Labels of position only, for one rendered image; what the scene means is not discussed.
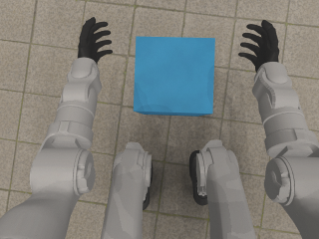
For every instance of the robot right forearm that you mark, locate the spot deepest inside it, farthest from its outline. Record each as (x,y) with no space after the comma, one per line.
(286,130)

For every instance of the robot left forearm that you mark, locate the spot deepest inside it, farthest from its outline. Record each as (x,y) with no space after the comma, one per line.
(73,123)

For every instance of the carton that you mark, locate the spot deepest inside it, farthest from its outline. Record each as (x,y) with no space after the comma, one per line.
(174,76)

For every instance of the left robot thigh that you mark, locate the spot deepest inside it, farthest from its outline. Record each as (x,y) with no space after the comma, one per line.
(124,211)

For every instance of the robot left hand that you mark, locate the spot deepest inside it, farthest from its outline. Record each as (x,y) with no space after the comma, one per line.
(88,48)

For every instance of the robot right upper arm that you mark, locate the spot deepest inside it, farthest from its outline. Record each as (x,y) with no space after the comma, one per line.
(293,182)

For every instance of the robot left upper arm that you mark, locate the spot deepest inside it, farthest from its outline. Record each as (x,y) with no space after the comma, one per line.
(60,175)

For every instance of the robot right hand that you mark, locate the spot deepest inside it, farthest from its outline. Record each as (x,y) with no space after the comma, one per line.
(267,49)

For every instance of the left robot foot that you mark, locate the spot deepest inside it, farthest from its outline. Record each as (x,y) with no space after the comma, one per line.
(147,201)

